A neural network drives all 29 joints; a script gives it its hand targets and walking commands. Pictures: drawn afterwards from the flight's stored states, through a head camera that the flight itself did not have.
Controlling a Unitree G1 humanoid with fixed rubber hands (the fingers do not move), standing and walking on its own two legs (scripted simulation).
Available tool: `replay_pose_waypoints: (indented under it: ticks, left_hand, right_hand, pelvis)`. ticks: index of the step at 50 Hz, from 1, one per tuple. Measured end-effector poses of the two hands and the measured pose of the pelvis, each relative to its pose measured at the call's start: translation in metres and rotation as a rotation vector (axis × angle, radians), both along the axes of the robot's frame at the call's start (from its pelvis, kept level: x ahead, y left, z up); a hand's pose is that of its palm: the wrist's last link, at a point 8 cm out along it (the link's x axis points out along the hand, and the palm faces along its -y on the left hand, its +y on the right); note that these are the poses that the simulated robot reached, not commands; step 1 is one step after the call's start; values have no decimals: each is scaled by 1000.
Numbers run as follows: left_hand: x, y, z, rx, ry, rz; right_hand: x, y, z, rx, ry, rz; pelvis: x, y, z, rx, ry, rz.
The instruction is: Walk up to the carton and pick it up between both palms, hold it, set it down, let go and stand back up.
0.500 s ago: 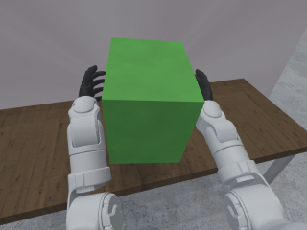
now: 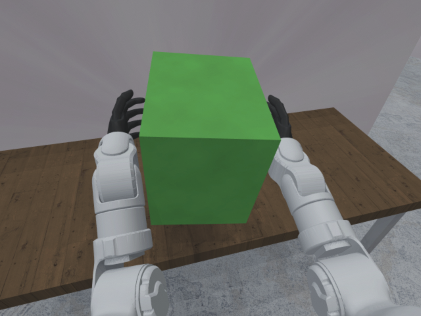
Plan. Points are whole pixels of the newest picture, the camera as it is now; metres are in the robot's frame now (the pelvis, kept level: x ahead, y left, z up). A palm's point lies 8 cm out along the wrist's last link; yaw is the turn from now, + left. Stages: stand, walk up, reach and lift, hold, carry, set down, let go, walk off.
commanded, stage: hold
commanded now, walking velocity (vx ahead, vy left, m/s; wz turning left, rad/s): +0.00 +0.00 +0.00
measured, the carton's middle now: (201, 140) +0.40 +0.01 +0.17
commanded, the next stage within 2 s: set down in 0.06 s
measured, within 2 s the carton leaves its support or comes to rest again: neither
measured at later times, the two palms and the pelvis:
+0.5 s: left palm (125, 136) +0.38 +0.15 +0.20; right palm (272, 146) +0.38 -0.13 +0.16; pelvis +0.01 +0.00 +0.00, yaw +1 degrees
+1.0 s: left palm (132, 146) +0.40 +0.14 +0.16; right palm (269, 151) +0.39 -0.14 +0.13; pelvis +0.03 +0.00 +0.00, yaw +1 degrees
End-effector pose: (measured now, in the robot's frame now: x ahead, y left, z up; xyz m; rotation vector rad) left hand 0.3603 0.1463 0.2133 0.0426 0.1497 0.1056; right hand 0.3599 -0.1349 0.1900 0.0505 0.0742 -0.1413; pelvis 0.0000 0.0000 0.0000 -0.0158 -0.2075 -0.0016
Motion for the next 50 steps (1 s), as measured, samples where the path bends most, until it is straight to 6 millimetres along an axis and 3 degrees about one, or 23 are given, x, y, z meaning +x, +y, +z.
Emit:
replay_pose_waypoints:
  ticks: [18, 30, 43, 50]
  left_hand:
    - [10, 0, 7, 21, -89, -8]
    - [29, -2, -40, 33, -53, -26]
    - [41, -6, -50, 29, -48, -26]
    - [42, -3, -58, 27, -16, -26]
  right_hand:
    - [9, 1, -1, -16, -92, -12]
    - [23, 0, -52, -38, -72, -25]
    - [34, -5, -51, -76, -73, -26]
    - [34, -2, -61, -69, -43, -26]
  pelvis:
    - [5, 0, 1, 8, 18, 5]
    - [22, -1, 2, -1, 36, 21]
    - [29, 2, 2, -6, 64, 16]
    - [28, 5, 2, -5, 72, 13]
